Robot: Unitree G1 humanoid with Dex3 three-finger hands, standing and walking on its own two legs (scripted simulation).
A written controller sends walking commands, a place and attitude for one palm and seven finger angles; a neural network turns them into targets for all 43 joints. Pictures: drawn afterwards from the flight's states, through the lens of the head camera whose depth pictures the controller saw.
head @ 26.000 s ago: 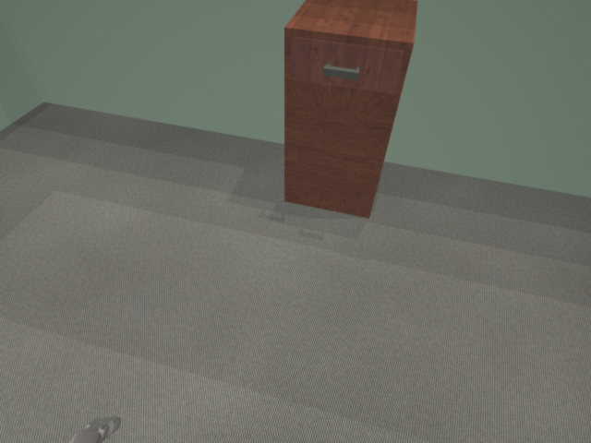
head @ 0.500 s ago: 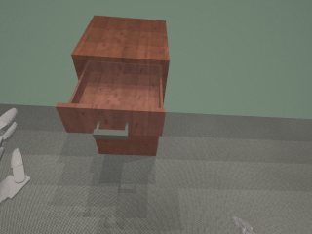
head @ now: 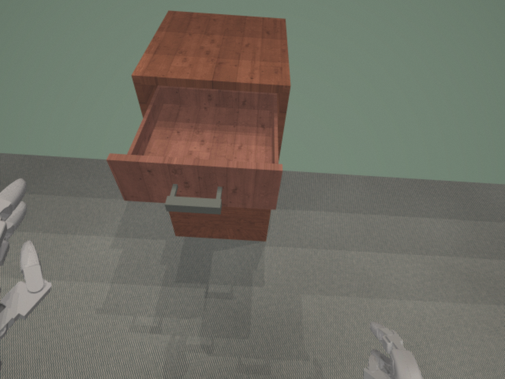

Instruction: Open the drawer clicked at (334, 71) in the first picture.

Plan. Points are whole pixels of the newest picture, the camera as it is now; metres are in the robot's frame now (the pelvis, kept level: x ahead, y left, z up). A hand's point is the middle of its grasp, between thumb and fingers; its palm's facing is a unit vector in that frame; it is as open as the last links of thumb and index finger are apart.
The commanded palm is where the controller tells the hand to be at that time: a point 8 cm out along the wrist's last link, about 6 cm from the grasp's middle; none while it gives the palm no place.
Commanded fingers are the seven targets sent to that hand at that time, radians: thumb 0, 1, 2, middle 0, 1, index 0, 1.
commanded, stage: let the arm hang, fingers relaxed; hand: left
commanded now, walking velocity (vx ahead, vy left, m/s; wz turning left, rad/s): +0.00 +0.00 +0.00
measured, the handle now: (195, 197) +0.48 +0.15 -0.06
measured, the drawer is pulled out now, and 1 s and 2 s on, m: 0.29 0.29 0.29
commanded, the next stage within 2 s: look to check the result in 1.14 s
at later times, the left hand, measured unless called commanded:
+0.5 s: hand out of the picture +0.01 +0.20 -0.18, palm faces +0.05 -0.98 -0.19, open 7.1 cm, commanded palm none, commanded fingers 0.00 0.90 0.90 -0.20 -0.30 -0.20 -0.30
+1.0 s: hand out of the picture +0.00 +0.16 -0.17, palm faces +0.04 -0.99 -0.16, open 7.4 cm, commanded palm none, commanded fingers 0.00 0.90 0.90 -0.20 -0.30 -0.20 -0.30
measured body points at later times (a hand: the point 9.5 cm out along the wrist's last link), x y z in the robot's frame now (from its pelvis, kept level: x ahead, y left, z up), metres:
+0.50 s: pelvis +0.00 +0.01 +0.00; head +0.03 +0.03 +0.45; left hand +0.01 +0.25 -0.16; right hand +0.03 -0.22 -0.14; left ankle +0.01 +0.10 -0.74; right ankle +0.03 -0.11 -0.74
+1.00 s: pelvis +0.01 +0.01 +0.00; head +0.02 +0.01 +0.45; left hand +0.00 +0.22 -0.16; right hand -0.02 -0.20 -0.16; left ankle +0.01 +0.10 -0.74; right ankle +0.03 -0.11 -0.74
